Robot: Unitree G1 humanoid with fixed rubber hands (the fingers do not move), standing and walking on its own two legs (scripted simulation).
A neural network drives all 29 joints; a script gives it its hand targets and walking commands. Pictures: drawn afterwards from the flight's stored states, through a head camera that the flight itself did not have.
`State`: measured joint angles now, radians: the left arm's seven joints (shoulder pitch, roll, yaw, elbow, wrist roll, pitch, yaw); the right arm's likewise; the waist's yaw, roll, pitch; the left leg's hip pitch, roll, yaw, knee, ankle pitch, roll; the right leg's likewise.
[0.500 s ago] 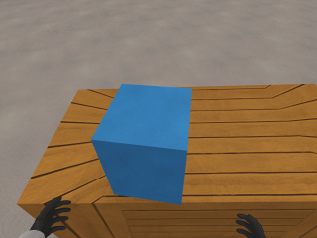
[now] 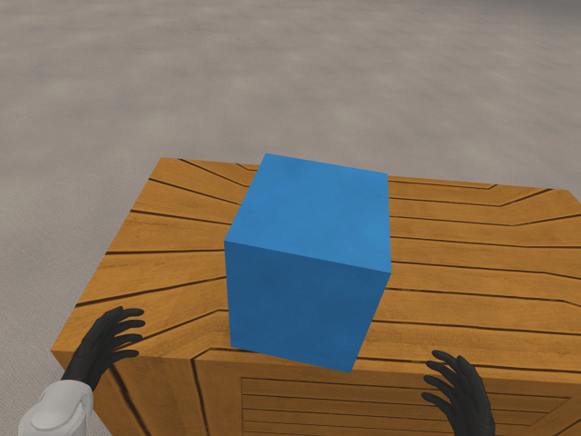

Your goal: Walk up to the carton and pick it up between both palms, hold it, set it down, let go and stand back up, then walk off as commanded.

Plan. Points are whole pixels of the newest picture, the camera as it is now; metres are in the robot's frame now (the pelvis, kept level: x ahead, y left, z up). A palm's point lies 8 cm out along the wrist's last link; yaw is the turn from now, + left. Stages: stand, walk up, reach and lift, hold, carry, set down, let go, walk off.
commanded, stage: reach and lift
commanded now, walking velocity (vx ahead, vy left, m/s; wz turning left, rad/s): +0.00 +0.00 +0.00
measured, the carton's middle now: (307, 261) +0.38 +0.01 +0.04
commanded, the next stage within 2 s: none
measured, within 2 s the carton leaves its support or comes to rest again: neither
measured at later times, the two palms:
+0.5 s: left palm (93, 312) +0.24 +0.27 +0.09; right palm (452, 367) +0.21 -0.16 +0.08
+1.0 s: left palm (111, 258) +0.29 +0.27 +0.12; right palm (435, 287) +0.28 -0.15 +0.13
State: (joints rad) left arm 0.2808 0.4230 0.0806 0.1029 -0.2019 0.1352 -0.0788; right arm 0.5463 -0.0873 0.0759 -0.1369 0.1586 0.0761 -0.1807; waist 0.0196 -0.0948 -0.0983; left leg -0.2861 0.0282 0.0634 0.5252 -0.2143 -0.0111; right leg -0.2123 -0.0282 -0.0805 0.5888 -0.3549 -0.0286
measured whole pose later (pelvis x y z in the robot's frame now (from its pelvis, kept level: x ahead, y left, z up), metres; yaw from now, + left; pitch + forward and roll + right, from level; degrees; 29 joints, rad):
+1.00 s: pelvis +0.01 +0.02 +0.00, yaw +0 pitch +0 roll +0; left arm -0.12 0.42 0.08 -0.16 -0.27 0.59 0.00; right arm 0.01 -0.26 0.06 -0.27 0.35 0.44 -0.23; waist 0.03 -0.07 -0.03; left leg -0.29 0.03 0.07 0.51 -0.22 0.02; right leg -0.19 -0.03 -0.08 0.50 -0.31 0.00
